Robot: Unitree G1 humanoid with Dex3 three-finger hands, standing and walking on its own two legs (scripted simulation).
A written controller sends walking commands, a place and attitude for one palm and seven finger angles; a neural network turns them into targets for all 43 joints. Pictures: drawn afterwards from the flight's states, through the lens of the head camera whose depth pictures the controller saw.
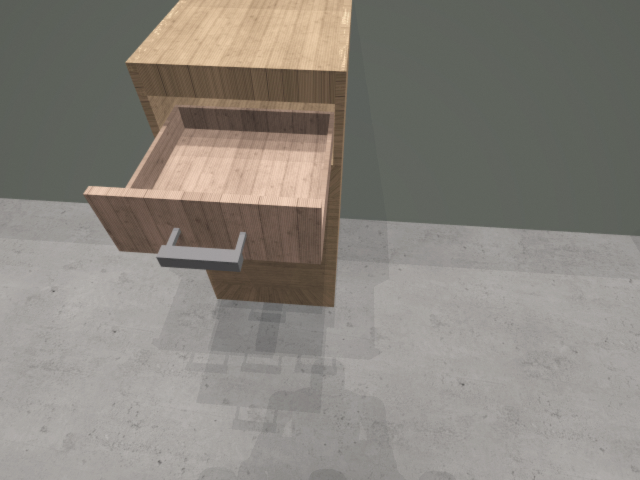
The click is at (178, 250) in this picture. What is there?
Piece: drawer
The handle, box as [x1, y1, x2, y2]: [156, 228, 246, 271]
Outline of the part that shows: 156,256 161,266 239,271 243,259 241,251 246,235 245,232 240,232 234,250 185,247 174,245 180,231 179,228 173,228 167,243 165,245 161,245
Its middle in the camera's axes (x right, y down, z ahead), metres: -0.20 +0.02 +0.65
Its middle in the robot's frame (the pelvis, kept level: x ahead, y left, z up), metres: +0.47 +0.23 -0.04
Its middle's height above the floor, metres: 0.74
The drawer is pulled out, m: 0.30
